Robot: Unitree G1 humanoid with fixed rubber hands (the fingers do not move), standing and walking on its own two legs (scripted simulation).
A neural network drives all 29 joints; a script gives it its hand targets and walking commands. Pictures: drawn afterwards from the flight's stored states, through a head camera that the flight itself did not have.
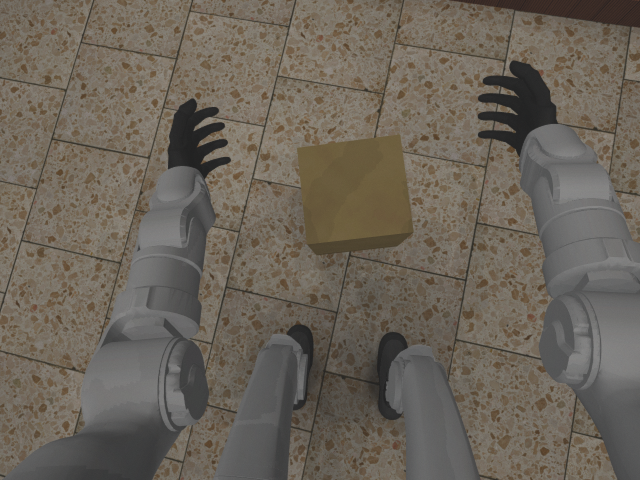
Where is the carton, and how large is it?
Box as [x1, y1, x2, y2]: [297, 134, 413, 254]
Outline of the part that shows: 399,134 297,148 307,244 316,254 395,246 413,231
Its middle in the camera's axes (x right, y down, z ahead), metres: +0.08 -0.09 +0.89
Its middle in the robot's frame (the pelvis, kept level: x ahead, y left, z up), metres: +0.53 +0.02 -0.53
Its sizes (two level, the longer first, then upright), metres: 0.210 0.200 0.250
